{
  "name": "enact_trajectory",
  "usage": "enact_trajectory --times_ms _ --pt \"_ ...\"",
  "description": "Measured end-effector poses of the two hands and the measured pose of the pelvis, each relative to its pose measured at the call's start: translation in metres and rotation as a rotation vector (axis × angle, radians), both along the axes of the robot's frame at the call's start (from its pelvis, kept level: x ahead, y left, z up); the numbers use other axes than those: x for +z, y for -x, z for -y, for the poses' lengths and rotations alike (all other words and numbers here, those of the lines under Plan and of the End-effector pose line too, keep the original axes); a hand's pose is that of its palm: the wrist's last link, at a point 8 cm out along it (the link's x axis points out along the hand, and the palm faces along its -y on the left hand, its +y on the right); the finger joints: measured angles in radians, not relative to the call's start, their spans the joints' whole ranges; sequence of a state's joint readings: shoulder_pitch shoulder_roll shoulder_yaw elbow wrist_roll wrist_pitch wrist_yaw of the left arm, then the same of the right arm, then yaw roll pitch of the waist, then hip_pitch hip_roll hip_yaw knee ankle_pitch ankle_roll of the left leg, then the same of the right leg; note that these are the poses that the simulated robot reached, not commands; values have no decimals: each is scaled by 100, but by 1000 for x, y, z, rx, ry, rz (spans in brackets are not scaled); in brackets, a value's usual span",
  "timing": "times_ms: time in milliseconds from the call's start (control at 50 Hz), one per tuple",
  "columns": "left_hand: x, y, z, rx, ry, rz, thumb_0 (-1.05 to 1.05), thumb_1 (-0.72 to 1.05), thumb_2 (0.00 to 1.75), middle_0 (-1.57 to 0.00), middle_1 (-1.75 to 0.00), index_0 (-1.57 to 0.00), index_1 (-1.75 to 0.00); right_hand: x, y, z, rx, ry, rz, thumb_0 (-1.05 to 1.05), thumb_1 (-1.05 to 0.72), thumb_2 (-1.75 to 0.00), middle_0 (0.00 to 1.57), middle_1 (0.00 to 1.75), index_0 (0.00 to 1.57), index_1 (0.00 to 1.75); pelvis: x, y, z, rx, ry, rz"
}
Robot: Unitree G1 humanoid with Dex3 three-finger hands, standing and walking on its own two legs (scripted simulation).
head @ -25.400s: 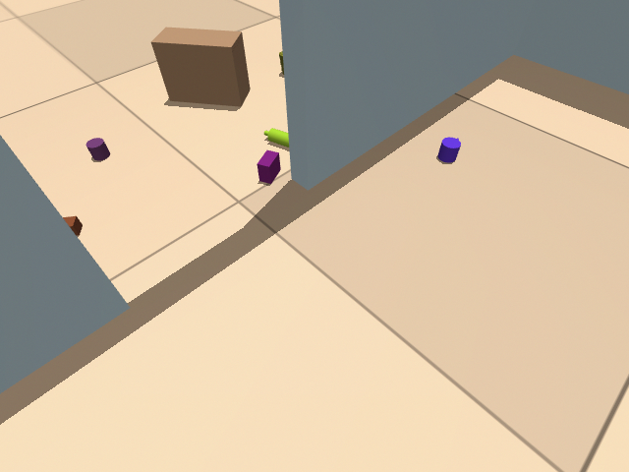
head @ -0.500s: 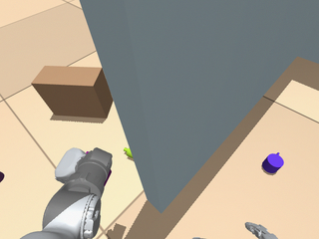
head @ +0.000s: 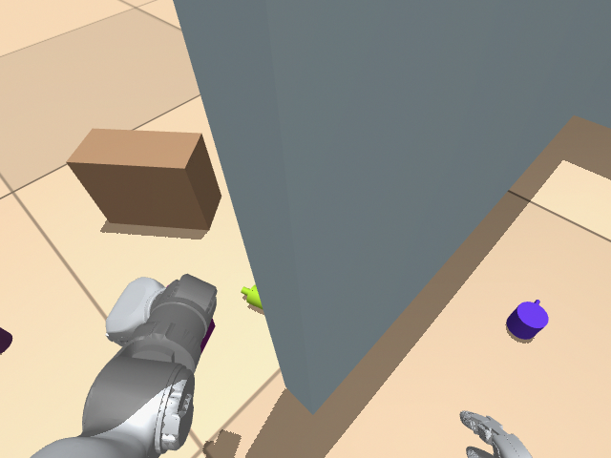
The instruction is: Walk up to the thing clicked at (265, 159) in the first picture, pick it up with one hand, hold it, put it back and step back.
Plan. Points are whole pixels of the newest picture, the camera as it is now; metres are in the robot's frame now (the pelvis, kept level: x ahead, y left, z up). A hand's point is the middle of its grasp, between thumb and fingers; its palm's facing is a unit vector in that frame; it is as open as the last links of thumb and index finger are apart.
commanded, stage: hold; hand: left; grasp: from above
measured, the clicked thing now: (176, 335) +0.33 +0.22 -0.10
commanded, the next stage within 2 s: crouch in 0.40 s
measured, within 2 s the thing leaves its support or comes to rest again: neither
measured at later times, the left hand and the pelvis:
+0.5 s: hand (160, 315) +0.33 +0.22 -0.03, palm faces -0.14 -0.45 -0.88, open 9.3 cm; pelvis +0.02 +0.00 +0.00, yaw +1 degrees
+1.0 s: hand (186, 346) +0.33 +0.22 -0.14, palm faces -0.24 -0.39 -0.89, open 9.3 cm; pelvis -0.03 +0.00 -0.06, yaw -1 degrees
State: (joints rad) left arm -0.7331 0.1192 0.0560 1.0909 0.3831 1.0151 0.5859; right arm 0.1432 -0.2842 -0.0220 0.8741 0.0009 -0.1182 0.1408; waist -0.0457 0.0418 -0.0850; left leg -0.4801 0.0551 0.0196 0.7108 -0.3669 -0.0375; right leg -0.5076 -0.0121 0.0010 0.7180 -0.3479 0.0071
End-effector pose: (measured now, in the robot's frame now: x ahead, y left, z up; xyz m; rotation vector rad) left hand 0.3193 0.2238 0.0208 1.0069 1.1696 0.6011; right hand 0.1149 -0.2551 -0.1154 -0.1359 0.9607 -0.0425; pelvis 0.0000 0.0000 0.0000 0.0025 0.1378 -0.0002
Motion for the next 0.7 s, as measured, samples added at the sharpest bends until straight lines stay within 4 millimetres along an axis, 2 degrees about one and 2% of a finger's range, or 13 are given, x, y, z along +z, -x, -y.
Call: enact_trajectory --times_ms 320,460,700 --pt "24 -25 -9 22 10 8 0 13 40 -75 -46 -73 -48 9 -26 0 -4 -3 30 1 -89 -90 20 30 20 30 4 -17 -2 8 0 -6" --pt "12 -19 -9 -2 -11 -40 0 14 38 -77 -43 -75 -45 8 -24 2 -5 -8 19 1 -90 -90 20 30 20 30 5 -18 0 8 -1 -16" --pt "-5 -12 2 -31 -1 -44 0 14 40 -74 -47 -73 -47 3 -8 7 -16 5 -26 1 -87 -89 20 30 20 30 3 -11 5 9 -3 -24"
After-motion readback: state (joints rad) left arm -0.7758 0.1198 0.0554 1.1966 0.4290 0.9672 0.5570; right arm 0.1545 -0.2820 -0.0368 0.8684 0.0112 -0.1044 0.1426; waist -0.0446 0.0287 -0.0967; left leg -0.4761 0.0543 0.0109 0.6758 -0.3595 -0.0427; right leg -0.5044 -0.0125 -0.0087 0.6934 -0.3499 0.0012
